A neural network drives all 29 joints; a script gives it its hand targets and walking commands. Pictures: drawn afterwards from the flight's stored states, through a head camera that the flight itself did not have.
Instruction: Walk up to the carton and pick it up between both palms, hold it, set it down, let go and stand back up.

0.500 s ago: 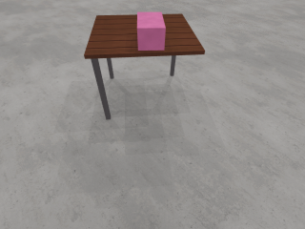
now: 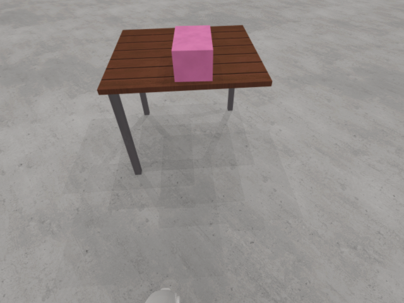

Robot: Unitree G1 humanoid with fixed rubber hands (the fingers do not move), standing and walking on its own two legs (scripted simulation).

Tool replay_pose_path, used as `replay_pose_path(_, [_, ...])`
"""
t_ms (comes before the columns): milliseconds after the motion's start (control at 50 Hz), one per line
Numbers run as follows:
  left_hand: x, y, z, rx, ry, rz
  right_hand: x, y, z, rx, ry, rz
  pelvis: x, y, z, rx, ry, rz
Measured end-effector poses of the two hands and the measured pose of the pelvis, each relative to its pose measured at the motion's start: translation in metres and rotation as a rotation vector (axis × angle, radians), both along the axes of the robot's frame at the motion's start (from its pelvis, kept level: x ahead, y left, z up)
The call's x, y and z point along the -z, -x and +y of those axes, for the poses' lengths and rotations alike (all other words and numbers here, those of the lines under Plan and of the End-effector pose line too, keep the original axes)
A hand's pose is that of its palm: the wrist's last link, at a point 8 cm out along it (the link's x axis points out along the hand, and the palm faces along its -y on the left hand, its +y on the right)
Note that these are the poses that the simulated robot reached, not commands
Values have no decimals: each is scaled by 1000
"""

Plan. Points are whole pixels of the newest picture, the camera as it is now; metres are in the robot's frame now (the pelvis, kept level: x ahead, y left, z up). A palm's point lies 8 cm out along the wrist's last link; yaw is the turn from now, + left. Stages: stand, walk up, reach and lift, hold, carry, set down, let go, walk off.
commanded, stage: walk up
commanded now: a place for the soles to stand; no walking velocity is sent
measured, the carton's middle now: (193, 52) +1.23 +0.11 -0.04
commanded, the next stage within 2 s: none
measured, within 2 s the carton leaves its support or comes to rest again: neither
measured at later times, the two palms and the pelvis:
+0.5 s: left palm (97, 211) +0.37 +0.31 -0.09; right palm (311, 277) +0.23 -0.22 -0.10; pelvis +0.25 +0.05 +0.00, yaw +1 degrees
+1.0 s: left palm (101, 189) +0.45 +0.33 -0.11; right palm (271, 155) +0.60 -0.19 -0.10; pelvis +0.48 +0.06 +0.00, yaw +4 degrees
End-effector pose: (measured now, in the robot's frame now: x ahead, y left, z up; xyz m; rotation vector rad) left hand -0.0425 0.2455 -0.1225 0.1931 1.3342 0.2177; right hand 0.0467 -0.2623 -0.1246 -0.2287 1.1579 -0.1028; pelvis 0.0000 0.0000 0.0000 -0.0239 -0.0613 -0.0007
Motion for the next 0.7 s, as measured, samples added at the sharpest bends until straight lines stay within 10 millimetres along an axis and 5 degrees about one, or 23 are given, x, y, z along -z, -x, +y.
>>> replay_pose_path(120, [9, -47, 13, -22, 35, 21, -13, -99, 18, -61, 24, -78, 4, -60, 14, -20, 15, 21])
replay_pose_path(240, [35, -132, 49, 15, 42, 18, -6, -180, 44, -75, 75, -135, 25, -132, 43, -24, -21, 19])
replay_pose_path(380, [-3, -296, 71, 144, 19, -215, -23, -181, 45, 52, 94, -44, 1, -196, 54, -11, -16, 12])
replay_pose_path(480, [-28, -396, 64, 203, 18, -371, -23, -179, 42, 89, 81, 61, -5, -243, 53, -18, -25, 25])
replay_pose_path(620, [-31, -500, 30, 254, 8, -450, 1, -221, 28, 122, 30, 126, 9, -320, 33, -20, -46, 31])
replay_pose_path(700, [-24, -524, 21, 216, -32, -455, 16, -273, 21, 63, 17, 151, 18, -357, 23, -21, -27, 19])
